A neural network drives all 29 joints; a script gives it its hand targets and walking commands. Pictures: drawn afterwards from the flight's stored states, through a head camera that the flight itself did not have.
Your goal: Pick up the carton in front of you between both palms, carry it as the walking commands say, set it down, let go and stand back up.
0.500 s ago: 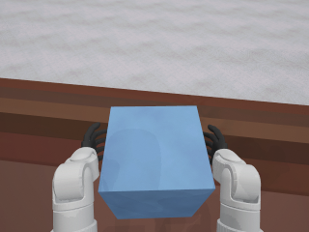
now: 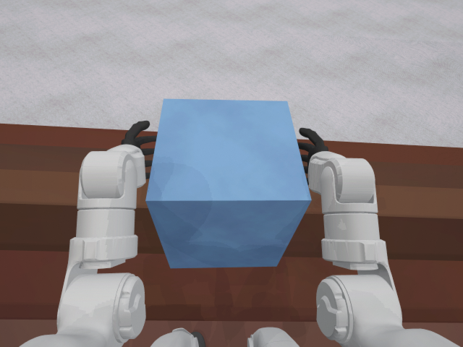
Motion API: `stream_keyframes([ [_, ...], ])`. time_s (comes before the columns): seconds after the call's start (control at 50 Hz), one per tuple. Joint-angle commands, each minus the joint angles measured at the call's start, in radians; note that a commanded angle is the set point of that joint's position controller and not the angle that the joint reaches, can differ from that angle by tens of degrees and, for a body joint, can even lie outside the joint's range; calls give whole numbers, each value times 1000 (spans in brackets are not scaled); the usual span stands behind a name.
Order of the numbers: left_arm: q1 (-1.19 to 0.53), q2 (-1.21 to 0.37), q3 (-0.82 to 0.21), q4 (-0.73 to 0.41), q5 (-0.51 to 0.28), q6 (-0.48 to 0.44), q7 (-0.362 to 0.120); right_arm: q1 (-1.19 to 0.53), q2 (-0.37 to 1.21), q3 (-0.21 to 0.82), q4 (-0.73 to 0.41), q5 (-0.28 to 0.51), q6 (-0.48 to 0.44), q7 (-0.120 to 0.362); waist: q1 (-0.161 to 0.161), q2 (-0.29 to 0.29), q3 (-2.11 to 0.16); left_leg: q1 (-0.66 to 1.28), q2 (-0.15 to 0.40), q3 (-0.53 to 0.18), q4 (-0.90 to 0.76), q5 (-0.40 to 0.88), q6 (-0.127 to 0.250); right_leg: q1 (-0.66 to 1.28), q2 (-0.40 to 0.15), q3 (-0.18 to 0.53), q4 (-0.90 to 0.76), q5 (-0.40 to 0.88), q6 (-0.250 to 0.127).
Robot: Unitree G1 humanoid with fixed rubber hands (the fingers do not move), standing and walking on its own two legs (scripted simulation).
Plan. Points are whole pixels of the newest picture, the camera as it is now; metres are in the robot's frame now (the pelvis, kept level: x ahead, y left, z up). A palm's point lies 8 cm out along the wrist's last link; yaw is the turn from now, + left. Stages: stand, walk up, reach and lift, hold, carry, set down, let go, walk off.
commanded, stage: carry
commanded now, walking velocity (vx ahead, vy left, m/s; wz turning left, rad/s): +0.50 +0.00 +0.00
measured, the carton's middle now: (225, 190) +0.37 -0.01 +0.02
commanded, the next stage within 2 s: none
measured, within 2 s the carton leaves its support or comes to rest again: neither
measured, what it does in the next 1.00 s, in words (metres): goes down: right foot 0.11 m lower, then left foot 0.11 m lower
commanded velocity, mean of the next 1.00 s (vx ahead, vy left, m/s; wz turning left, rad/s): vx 0.50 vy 0.00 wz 0.00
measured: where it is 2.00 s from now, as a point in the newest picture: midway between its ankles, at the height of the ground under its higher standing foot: (221, 150)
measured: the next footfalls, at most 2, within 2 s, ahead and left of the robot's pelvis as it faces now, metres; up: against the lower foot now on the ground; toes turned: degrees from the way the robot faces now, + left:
right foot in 0.42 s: +0.46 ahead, -0.07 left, -0.11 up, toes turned -1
left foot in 0.92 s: +0.76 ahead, -0.01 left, -0.23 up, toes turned +0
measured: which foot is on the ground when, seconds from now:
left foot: down 0.00-0.44, up 0.46-0.90, down 0.92-1.00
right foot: up 0.00-0.40, down 0.42-0.92, up 0.94-1.00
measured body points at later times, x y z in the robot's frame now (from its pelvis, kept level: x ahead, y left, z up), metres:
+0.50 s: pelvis +0.36 -0.04 -0.12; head +0.36 -0.05 +0.33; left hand +0.72 +0.14 +0.03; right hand +0.74 -0.17 +0.02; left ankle +0.16 +0.08 -0.64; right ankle +0.42 -0.07 -0.84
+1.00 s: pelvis +0.69 -0.04 -0.24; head +0.71 -0.06 +0.21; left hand +1.07 +0.09 -0.12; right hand +1.05 -0.21 -0.13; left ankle +0.72 -0.01 -0.95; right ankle +0.57 -0.12 -0.80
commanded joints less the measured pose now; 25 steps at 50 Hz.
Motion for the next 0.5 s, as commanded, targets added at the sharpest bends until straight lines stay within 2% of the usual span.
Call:
stream_keyframes([
  [0.0, -698, -1175, -615, -154, -411, -39, -189, -826, 1138, 617, -227, 493, -39, 246, -13, 111, -584, 627, 273, -366, -163, 474, 88, -190, -37, 38, -60, 48, 7],
  [0.06, -641, -1185, -623, -191, -384, -42, -174, -783, 1143, 628, -278, 481, -35, 240, -25, 112, -597, 695, 251, -298, -120, 637, 110, -254, -20, -8, -189, 23, 16],
  [0.12, -603, -1160, -656, -250, -356, -43, -165, -732, 1115, 662, -326, 464, -29, 241, -40, 148, -606, 726, 231, -255, -86, 727, 116, -283, 1, -47, -279, 114, 12],
  [0.14, -597, -1147, -672, -271, -350, -44, -164, -719, 1098, 674, -338, 459, -28, 241, -44, 160, -627, 767, 234, -249, -43, 800, 113, -307, -8, -55, -195, 236, 2],
  [0.18, -572, -1109, -691, -296, -340, -41, -166, -679, 1070, 695, -342, 451, -26, 243, -49, 159, -605, 813, 232, -259, -11, 789, 111, -393, -19, -42, -190, 248, -6],
  [0.2, -551, -1093, -693, -296, -337, -37, -170, -653, 1049, 700, -336, 447, -25, 245, -84, 160, -574, 928, 198, -275, 25, 694, 98, -524, -19, -20, -247, 338, -6],
  [0.24, -531, -1054, -693, -279, -326, -29, -185, -616, 1028, 714, -299, 438, -22, 250, -119, 120, -504, 967, 187, -308, 73, 673, 94, -602, -11, -36, -375, 427, -2],
  [0.26, -513, -1029, -682, -259, -316, -24, -193, -614, 1026, 722, -278, 441, -21, 253, -120, 56, -451, 887, 150, -277, 85, 533, 77, -548, -14, -39, -568, 553, 11],
  [0.28, -506, -1009, -667, -241, -304, -19, -199, -618, 1023, 725, -254, 449, -21, 256, -117, 22, -428, 735, 113, -224, 88, 439, 58, -361, 8, -70, -726, 742, 7],
  [0.3, -490, -992, -649, -215, -295, -13, -204, -621, 1023, 730, -229, 458, -22, 259, -108, 31, -397, 579, 88, -175, 78, 342, 42, -169, 24, -104, -820, 849, -7],
  [0.32, -498, -972, -636, -204, -292, -8, -208, -621, 1022, 728, -205, 458, -24, 263, -96, 68, -367, 450, 93, -160, 87, 295, 32, -18, 30, -111, -818, 917, -22],
  [0.34, -500, -961, -622, -181, -289, -1, -213, -618, 1024, 721, -178, 458, -25, 265, -55, 96, -361, 367, 93, -155, 144, 253, 24, 95, 16, -100, -791, 952, -32],
  [0.36, -469, -944, -604, -156, -281, 4, -215, -650, 1023, 718, -161, 465, -22, 267, 59, 157, -440, 285, 120, -115, 283, 406, 0, 309, 19, -133, -612, 971, -49],
  [0.38, -467, -919, -585, -137, -283, 7, -219, -642, 1028, 711, -129, 467, -19, 269, 146, 115, -499, 226, 103, -69, 504, 515, -23, 467, 33, -148, -628, 866, -51],
  [0.4, -508, -912, -566, -129, -289, 9, -228, -690, 1023, 693, -121, 464, -16, 267, 230, -19, -480, 129, 61, -41, 837, 445, -56, 566, 9, -142, -711, 772, -57],
  [0.42, -505, -906, -541, -87, -300, 16, -237, -713, 1014, 661, -97, 449, -7, 258, 247, -248, -377, -76, -82, -59, 1139, -311, -78, 593, -83, -23, -690, 932, -66],
  [0.44, -526, -891, -537, -27, -322, 22, -245, -702, 1002, 622, -59, 424, 14, 243, 112, -375, -461, -300, -104, -190, 1205, -448, -79, 791, -230, 254, -563, 1182, -136],
  [0.46, -567, -949, -555, -17, -376, 27, -255, -686, 956, 581, -54, 389, 22, 223, 89, -255, -504, -333, -78, -206, 1153, -379, -72, 745, -285, 374, -644, 910, -182],
  [0.48, -633, -1008, -570, -36, -417, 27, -262, -712, 958, 557, -70, 377, 24, 210, 74, -142, -466, -304, -38, -205, 1049, -340, -80, 615, -282, 436, -701, 751, -187],
])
